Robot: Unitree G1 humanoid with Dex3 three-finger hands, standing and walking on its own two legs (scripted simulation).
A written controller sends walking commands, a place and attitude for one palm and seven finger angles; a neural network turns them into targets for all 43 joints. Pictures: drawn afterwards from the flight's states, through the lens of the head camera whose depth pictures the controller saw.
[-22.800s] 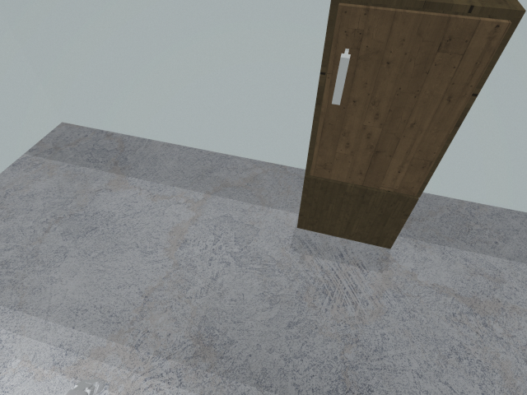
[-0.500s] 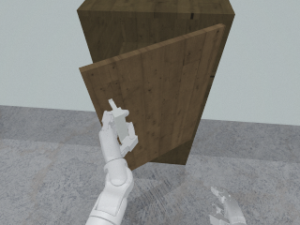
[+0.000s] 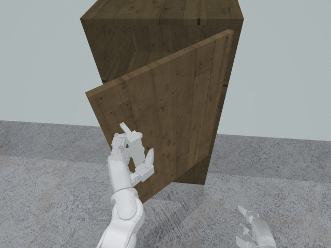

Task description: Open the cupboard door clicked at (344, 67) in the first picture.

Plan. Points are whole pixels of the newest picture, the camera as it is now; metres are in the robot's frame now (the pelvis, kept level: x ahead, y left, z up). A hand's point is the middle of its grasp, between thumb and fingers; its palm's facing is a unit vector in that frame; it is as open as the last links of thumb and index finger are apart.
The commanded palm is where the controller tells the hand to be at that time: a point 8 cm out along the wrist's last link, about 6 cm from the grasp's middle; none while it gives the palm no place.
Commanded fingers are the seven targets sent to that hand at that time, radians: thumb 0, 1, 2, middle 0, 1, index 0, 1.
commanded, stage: open thumb and fingers to let go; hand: left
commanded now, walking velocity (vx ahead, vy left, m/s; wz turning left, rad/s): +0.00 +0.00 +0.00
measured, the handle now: (133, 147) +0.34 +0.10 +0.07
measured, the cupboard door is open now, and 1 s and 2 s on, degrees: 44 45 45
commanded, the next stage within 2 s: slide the hand sideways off the handle in 0.58 s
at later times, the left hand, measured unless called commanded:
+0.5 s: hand (143, 163) +0.30 +0.07 +0.07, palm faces +0.27 -0.96 -0.03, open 14.8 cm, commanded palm +0.25 +0.11 +0.07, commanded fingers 0.00 -0.50 0.30 -0.17 -0.40 -0.17 -0.40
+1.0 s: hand (140, 179) +0.26 +0.07 +0.07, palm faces -0.18 -0.98 +0.02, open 16.4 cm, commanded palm +0.23 +0.13 +0.07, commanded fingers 0.00 -0.50 0.30 -0.15 -0.30 -0.15 -0.30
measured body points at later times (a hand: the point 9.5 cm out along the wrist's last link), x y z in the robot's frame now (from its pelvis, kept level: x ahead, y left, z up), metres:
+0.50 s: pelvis -0.02 +0.02 +0.00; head +0.00 +0.00 +0.45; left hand +0.28 +0.12 +0.08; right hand +0.15 -0.19 -0.10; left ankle -0.02 +0.15 -0.70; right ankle +0.02 -0.06 -0.70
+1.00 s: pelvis -0.02 +0.05 -0.01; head +0.01 +0.03 +0.44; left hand +0.26 +0.12 +0.07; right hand +0.15 -0.18 -0.09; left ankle -0.02 +0.15 -0.70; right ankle +0.02 -0.06 -0.70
